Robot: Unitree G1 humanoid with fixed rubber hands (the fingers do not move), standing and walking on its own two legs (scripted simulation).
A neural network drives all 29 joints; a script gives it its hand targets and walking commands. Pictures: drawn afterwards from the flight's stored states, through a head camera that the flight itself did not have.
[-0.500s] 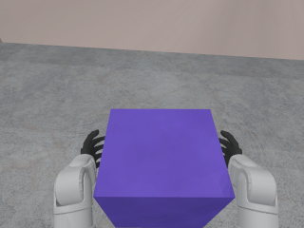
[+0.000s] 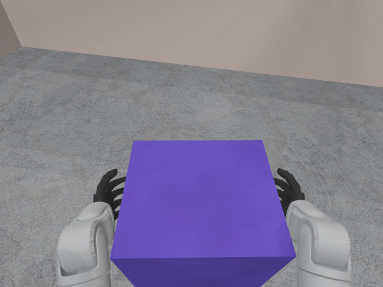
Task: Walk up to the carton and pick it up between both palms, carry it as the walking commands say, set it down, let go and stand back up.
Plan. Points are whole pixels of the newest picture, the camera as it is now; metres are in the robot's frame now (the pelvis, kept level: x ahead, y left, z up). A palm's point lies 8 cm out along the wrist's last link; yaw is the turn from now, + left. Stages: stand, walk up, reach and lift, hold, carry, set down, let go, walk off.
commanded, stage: carry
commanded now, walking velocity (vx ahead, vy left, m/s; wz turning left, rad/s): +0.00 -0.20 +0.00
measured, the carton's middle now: (197, 222) +0.26 +0.00 +0.01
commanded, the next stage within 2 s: none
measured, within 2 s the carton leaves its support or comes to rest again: neither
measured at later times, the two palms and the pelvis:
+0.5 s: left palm (181, 224) +0.22 +0.04 +0.08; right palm (373, 238) +0.20 -0.31 +0.08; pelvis -0.03 -0.12 +0.00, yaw -1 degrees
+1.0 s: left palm (253, 243) +0.19 -0.09 +0.08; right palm out of the picture +0.17 -0.43 +0.08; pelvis -0.07 -0.24 +0.00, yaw -2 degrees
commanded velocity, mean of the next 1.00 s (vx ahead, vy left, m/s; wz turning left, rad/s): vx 0.00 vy -0.20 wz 0.00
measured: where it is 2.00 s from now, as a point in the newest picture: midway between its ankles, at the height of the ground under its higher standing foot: outside the picture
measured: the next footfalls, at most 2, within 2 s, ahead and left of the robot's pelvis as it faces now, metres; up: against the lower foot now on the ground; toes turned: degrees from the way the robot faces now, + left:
right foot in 0.34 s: +0.03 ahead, -0.24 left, +0.00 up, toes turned -7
left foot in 0.60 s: +0.02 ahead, -0.05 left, +0.00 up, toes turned +7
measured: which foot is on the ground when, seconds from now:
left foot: down 0.00-0.36, up 0.38-0.58, down 0.60-0.92, up 0.94-1.00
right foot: up 0.00-0.32, down 0.34-0.60, up 0.62-0.90, down 0.92-1.00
